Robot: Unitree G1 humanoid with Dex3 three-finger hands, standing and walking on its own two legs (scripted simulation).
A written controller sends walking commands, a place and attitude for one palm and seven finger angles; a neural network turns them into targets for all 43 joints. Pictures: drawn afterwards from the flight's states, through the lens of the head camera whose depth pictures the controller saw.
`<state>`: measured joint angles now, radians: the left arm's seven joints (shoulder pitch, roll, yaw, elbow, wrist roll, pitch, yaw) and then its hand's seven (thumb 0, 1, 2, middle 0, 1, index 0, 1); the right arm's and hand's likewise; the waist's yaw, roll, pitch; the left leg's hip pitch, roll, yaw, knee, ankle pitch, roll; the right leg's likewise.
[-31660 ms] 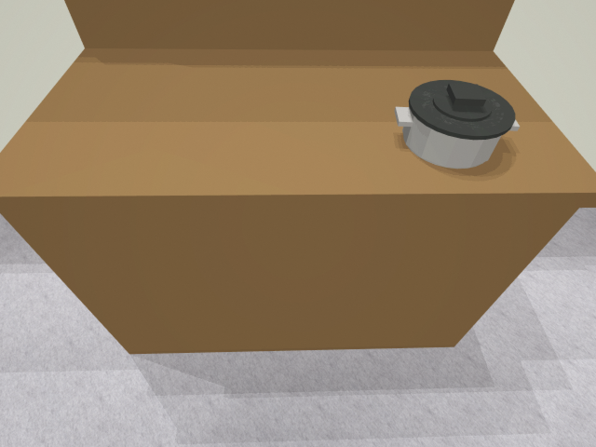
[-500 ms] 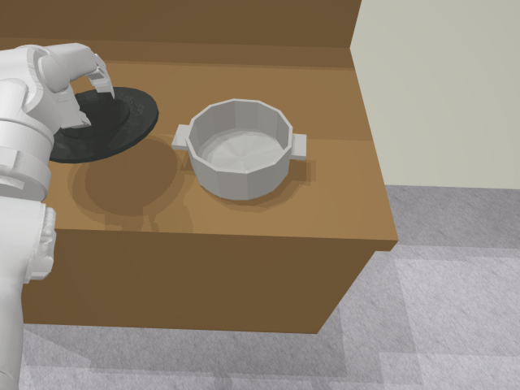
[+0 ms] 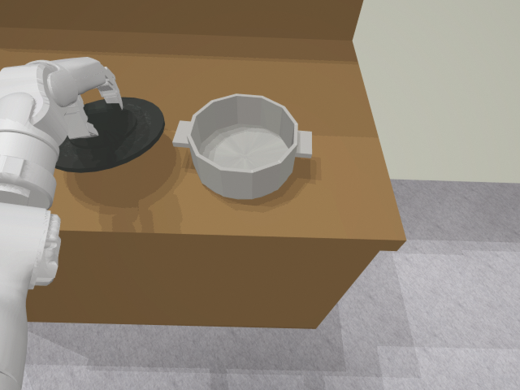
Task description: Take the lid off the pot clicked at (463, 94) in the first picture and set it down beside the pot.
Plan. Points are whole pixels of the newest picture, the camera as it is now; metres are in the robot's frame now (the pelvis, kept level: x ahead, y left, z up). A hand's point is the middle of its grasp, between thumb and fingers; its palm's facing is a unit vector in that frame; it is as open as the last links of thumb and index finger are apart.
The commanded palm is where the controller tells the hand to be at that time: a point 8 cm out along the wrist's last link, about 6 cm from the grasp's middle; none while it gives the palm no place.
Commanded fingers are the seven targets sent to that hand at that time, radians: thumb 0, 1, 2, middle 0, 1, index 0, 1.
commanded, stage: lower the lid onto the table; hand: left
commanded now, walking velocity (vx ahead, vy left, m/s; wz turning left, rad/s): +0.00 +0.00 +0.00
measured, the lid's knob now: (97, 116) +0.51 +0.23 +0.12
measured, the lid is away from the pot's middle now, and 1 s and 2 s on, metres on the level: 0.23 0.22 0.23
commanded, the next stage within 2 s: open the fingers wide in 1.18 s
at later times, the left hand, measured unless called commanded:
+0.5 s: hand (92, 134) +0.48 +0.23 +0.12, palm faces -0.47 -0.07 -0.88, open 8.9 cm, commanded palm +0.49 +0.23 +0.18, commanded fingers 0.00 0.48 1.16 -0.71 -0.96 -0.73 -0.90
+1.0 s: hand (96, 143) +0.48 +0.23 +0.10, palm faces -0.48 -0.09 -0.87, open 8.9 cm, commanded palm +0.50 +0.23 +0.15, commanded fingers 0.00 0.48 1.16 -0.71 -0.96 -0.73 -0.90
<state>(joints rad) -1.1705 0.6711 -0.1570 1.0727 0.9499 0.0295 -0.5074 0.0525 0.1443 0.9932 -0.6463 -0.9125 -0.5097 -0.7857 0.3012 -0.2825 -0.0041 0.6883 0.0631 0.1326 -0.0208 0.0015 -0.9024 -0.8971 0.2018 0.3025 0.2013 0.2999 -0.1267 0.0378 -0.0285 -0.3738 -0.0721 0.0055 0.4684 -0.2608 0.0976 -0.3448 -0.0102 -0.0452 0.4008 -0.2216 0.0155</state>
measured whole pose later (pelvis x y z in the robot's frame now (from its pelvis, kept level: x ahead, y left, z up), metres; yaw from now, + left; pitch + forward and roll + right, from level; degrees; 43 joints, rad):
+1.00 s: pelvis -0.01 -0.01 -0.01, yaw -1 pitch +12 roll -2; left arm -1.14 0.68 -0.16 1.19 0.94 -0.04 -0.42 0.05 0.14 0.97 -0.66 -0.95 -0.51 -0.81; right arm 0.33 -0.30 0.00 0.72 0.08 0.17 -0.04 0.00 -0.90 -0.90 0.20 0.30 0.20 0.30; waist -0.13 0.04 -0.06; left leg -0.48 -0.05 0.01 0.58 -0.31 0.09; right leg -0.45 0.01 -0.04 0.50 -0.26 0.01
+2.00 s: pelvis -0.02 -0.01 -0.02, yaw -2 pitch +15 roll -3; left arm -1.12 0.71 -0.15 1.12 0.96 -0.09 -0.38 0.00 0.08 0.90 -0.64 -0.95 -0.51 -0.79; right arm 0.33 -0.29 0.02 0.67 0.09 0.23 -0.05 0.00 -0.90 -0.90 0.20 0.30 0.20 0.30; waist -0.13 0.04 -0.10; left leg -0.61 -0.04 0.03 0.70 -0.35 0.09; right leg -0.58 0.02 -0.03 0.62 -0.29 0.01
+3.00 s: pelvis +0.00 +0.00 -0.01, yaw -2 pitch +13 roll -3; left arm -1.06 0.71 -0.11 1.02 0.95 -0.08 -0.40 0.00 -0.10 0.84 -0.46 -0.68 -0.46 -0.69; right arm 0.31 -0.27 0.01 0.66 0.08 0.23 -0.03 0.00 -0.90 -0.90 0.20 0.30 0.20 0.30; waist -0.12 0.05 -0.07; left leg -0.49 -0.05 0.02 0.58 -0.32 0.10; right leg -0.45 0.01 -0.03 0.49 -0.25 0.01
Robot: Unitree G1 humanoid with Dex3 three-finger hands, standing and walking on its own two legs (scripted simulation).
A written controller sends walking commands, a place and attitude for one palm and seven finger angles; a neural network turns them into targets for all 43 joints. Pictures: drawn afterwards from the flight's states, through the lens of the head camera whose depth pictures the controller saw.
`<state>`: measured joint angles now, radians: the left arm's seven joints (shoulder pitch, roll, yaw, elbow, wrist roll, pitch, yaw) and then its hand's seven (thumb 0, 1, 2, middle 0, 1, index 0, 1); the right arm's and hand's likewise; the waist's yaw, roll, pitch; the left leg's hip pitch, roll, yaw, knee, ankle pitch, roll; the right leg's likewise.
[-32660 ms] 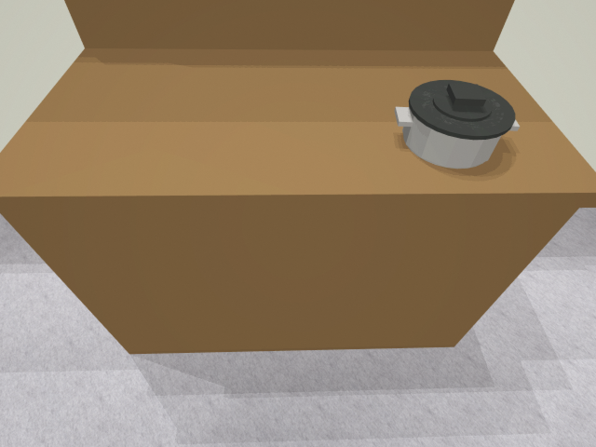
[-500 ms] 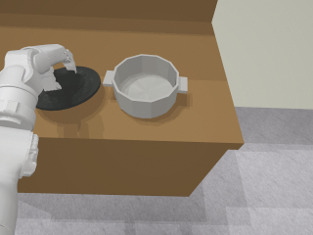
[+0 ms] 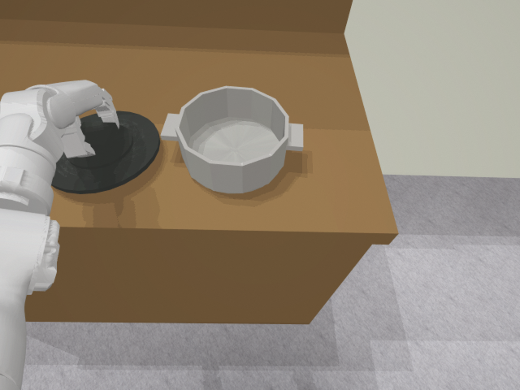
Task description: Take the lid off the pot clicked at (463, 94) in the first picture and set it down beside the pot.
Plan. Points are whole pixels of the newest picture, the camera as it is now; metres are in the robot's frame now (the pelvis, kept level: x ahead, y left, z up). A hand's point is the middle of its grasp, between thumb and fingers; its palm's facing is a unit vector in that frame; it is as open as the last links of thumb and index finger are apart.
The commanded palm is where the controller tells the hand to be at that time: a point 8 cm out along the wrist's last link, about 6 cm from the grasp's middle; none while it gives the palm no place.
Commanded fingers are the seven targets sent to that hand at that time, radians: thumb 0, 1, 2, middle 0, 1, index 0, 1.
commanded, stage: lower the lid onto the table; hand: left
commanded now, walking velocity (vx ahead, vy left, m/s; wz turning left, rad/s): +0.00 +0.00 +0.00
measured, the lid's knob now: (95, 136) +0.51 +0.24 +0.08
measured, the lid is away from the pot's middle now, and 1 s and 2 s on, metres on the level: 0.22 0.23 0.23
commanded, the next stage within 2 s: open the fingers wide in 0.18 s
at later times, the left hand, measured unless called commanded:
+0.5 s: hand (81, 141) +0.48 +0.25 +0.10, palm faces -0.40 -0.04 -0.91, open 9.0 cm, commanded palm +0.49 +0.25 +0.14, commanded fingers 0.00 0.34 1.00 -0.60 -0.93 -0.61 -0.89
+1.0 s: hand (81, 139) +0.48 +0.25 +0.10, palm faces -0.42 -0.05 -0.91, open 9.4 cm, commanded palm +0.50 +0.24 +0.14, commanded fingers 0.00 -0.05 0.84 -0.45 -0.73 -0.45 -0.73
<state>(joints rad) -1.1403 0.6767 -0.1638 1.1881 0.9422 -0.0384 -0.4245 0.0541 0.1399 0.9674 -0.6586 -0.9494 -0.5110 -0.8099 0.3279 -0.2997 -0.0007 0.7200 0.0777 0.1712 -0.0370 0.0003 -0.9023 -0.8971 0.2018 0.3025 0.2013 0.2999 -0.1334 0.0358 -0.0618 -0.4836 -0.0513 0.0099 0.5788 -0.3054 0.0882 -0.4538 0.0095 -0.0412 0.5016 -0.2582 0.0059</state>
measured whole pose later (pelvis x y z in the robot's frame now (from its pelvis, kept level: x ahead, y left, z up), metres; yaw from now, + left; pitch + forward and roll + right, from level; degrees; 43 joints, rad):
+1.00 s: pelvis -0.01 +0.00 -0.01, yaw -1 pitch +15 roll -3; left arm -1.12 0.71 -0.15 1.12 0.96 -0.09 -0.38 0.00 0.08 0.90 -0.64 -0.95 -0.51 -0.79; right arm 0.33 -0.29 0.02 0.67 0.09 0.23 -0.05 0.00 -0.90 -0.90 0.20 0.30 0.20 0.30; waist -0.13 0.04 -0.10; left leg -0.61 -0.04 0.03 0.70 -0.35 0.09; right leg -0.58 0.02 -0.03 0.62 -0.29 0.01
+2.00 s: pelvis +0.00 +0.01 +0.00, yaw -1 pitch +13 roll -3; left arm -1.06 0.71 -0.11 1.02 0.95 -0.08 -0.40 0.00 -0.10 0.84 -0.46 -0.68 -0.46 -0.69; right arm 0.31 -0.27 0.01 0.66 0.08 0.23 -0.03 0.00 -0.90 -0.90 0.20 0.30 0.20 0.30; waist -0.12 0.05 -0.07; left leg -0.49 -0.05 0.02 0.58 -0.32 0.10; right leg -0.45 0.01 -0.03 0.49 -0.25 0.01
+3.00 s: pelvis +0.00 +0.00 +0.01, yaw +0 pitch +9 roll -2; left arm -1.20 0.75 -0.15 0.99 0.96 0.01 -0.51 0.00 -0.10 0.84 -0.46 -0.68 -0.46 -0.69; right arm 0.29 -0.29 0.02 0.66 0.08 0.22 -0.03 0.00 -0.90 -0.90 0.20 0.30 0.20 0.30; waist -0.12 0.03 -0.06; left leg -0.40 -0.05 0.01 0.50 -0.27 0.09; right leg -0.37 0.01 -0.03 0.42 -0.22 0.01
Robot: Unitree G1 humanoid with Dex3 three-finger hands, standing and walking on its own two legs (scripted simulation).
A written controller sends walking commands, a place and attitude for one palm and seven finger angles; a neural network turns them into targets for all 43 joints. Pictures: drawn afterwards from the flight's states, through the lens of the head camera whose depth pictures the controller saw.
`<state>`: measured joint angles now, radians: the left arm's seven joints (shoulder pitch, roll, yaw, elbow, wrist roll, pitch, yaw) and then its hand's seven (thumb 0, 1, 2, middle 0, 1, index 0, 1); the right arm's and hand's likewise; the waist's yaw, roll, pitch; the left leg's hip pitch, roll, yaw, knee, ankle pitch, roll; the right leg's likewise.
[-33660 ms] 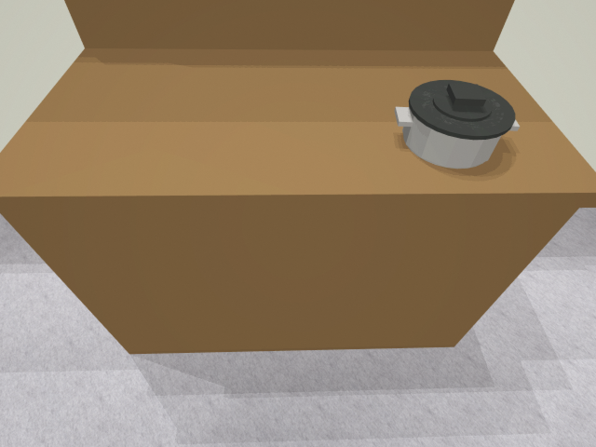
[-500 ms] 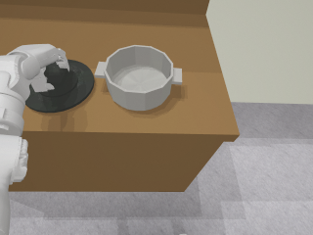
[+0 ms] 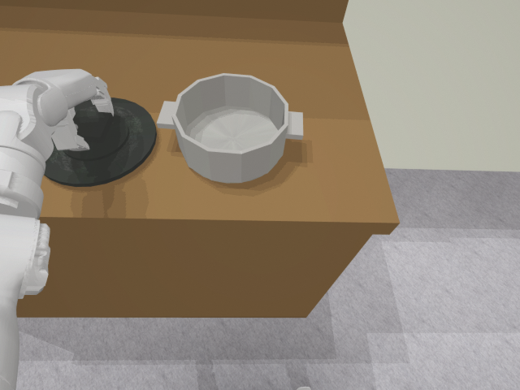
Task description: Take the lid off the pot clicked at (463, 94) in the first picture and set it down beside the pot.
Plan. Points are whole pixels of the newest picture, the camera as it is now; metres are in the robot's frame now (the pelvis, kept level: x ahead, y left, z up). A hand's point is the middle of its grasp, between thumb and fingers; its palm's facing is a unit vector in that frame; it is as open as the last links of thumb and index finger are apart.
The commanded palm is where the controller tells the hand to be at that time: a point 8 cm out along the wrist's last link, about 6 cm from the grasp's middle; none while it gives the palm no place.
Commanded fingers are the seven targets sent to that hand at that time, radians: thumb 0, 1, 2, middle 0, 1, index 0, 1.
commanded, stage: open the fingers wide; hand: left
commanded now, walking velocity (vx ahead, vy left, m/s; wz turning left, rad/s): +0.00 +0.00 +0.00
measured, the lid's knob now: (90, 126) +0.51 +0.25 +0.09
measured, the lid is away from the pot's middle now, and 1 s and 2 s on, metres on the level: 0.23 0.23 0.23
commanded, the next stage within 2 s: raise the empty hand in 0.38 s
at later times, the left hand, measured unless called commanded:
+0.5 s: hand (70, 128) +0.49 +0.26 +0.11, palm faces -0.41 -0.07 -0.91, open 11.0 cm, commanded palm +0.50 +0.26 +0.16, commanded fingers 0.00 -0.11 0.84 -0.44 -0.68 -0.44 -0.68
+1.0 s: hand (63, 108) +0.50 +0.26 +0.14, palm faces -0.37 -0.07 -0.93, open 11.0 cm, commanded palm +0.50 +0.26 +0.21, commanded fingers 0.00 -0.11 0.84 -0.44 -0.68 -0.44 -0.68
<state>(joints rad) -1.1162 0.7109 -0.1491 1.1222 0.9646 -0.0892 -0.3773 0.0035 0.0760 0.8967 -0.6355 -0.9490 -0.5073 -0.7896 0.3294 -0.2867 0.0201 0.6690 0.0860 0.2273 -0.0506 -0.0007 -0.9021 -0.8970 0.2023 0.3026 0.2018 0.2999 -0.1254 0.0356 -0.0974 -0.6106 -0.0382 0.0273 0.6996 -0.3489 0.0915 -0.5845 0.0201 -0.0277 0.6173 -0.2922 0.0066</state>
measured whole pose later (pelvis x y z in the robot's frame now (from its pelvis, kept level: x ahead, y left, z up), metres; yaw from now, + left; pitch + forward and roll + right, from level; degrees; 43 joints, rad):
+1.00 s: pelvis +0.01 +0.01 +0.01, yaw +0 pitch +13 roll -3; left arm -1.06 0.71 -0.11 1.02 0.95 -0.08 -0.40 0.00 -0.10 0.84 -0.46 -0.68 -0.46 -0.69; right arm 0.31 -0.27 0.01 0.66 0.08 0.23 -0.03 0.00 -0.90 -0.90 0.20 0.30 0.20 0.30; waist -0.12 0.05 -0.07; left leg -0.49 -0.05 0.02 0.58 -0.32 0.10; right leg -0.45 0.01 -0.03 0.49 -0.25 0.01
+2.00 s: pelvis +0.01 +0.00 +0.02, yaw +1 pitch +9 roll -2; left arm -1.20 0.75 -0.15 0.99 0.96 0.01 -0.51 0.00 -0.10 0.84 -0.46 -0.68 -0.46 -0.69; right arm 0.29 -0.29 0.02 0.66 0.08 0.22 -0.03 0.00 -0.90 -0.90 0.20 0.30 0.20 0.30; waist -0.12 0.03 -0.06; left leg -0.40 -0.05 0.01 0.50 -0.27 0.09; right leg -0.37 0.01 -0.03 0.42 -0.22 0.01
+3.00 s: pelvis +0.01 -0.05 +0.02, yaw +0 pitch -2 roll +0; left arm -0.30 0.44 0.33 0.04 -0.11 -0.05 0.07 0.00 0.32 0.87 -0.34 -0.51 -0.35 -0.52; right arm 0.19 -0.27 0.03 0.68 0.05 -0.02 -0.05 0.01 -0.90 -0.90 0.20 0.30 0.20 0.30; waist 0.00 0.04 0.02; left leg -0.11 -0.01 0.01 0.42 -0.27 0.02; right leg -0.12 0.06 -0.03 0.40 -0.25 -0.06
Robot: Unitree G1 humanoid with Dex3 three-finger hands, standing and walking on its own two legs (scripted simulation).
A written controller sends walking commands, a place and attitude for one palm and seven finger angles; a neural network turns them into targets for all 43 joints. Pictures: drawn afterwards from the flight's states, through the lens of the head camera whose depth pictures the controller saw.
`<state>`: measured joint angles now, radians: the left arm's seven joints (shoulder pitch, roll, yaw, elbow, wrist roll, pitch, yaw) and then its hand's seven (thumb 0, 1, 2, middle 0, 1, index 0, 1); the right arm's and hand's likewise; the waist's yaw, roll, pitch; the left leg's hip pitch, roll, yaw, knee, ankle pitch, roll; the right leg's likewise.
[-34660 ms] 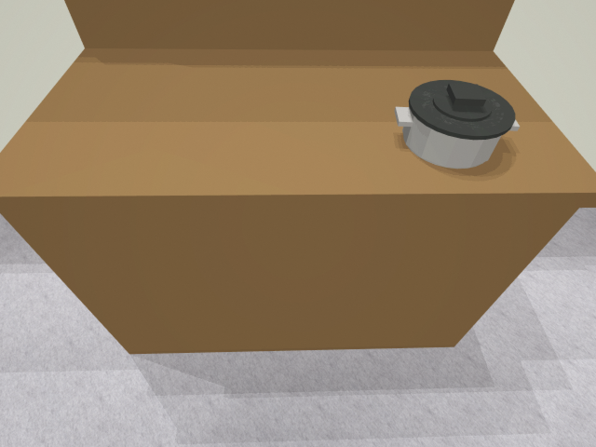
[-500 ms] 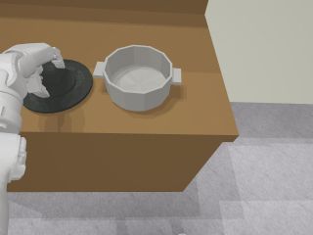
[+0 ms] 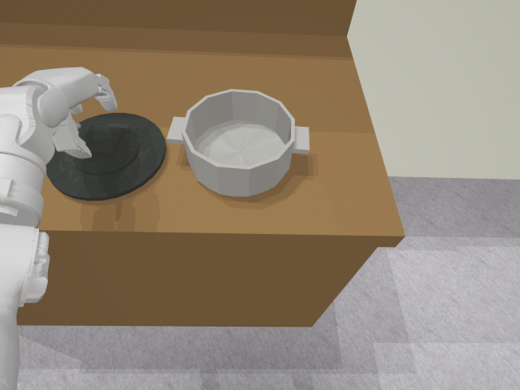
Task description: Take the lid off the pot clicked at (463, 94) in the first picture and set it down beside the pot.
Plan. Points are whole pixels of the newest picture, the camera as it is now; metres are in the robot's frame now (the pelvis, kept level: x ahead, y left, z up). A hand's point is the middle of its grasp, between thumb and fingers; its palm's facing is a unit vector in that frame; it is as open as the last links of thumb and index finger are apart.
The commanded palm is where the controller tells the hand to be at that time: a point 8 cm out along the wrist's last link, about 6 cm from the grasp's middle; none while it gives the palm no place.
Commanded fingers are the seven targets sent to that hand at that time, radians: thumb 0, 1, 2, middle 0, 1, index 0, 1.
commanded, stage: raise the empty hand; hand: left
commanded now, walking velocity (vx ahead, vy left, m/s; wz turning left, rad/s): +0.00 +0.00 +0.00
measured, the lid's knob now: (102, 141) +0.50 +0.24 +0.08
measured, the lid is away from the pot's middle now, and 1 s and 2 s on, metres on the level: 0.23 0.23 0.23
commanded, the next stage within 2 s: draw the hand back to the body in 0.78 s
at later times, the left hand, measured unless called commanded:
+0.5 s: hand (58, 93) +0.48 +0.25 +0.19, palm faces -0.31 -0.05 -0.95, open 11.0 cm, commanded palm +0.48 +0.24 +0.25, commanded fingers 0.00 -0.11 0.84 -0.44 -0.68 -0.44 -0.68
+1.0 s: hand (48, 81) +0.47 +0.25 +0.21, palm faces -0.30 -0.07 -0.95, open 11.0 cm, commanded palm +0.45 +0.25 +0.27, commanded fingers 0.00 -0.11 0.84 -0.44 -0.68 -0.44 -0.68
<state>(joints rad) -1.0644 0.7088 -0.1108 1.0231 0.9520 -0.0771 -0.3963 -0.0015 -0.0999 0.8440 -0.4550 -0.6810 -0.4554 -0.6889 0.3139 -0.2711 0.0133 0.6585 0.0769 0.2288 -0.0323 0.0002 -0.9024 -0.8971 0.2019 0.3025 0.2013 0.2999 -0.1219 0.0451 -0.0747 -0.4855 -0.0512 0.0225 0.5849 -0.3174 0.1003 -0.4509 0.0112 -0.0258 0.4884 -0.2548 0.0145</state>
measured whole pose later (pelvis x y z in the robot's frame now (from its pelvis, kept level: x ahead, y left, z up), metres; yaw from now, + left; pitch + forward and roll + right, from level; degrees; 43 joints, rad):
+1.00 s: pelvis -0.01 -0.01 +0.01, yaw +1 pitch +9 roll -2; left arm -1.20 0.75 -0.15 0.99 0.96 0.01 -0.51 0.00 -0.10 0.84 -0.46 -0.68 -0.46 -0.69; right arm 0.29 -0.29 0.02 0.66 0.08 0.22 -0.03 0.00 -0.90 -0.90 0.20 0.30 0.20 0.30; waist -0.12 0.03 -0.06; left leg -0.40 -0.05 0.01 0.50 -0.27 0.09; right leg -0.37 0.01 -0.03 0.42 -0.22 0.01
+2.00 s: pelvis +0.00 -0.06 +0.01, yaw +0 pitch -2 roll +0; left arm -0.30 0.44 0.33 0.04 -0.11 -0.05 0.07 0.00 0.32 0.87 -0.34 -0.51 -0.35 -0.52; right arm 0.19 -0.27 0.03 0.68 0.05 -0.02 -0.05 0.01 -0.90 -0.90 0.20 0.30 0.20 0.30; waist 0.00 0.04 0.02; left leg -0.11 -0.01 0.01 0.42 -0.27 0.02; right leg -0.12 0.06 -0.03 0.40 -0.25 -0.06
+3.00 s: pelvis -0.02 -0.05 +0.01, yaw +0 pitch -6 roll -1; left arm 0.35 0.37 0.39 -0.55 -0.13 -0.13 0.08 0.01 0.88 0.90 -0.21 -0.30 -0.21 -0.31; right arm 0.16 -0.22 0.03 0.67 0.01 -0.10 -0.06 0.01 -0.90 -0.90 0.20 0.30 0.20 0.30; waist 0.06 0.05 0.02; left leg -0.06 -0.01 0.01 0.41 -0.25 0.03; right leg -0.04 0.06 -0.03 0.34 -0.19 -0.04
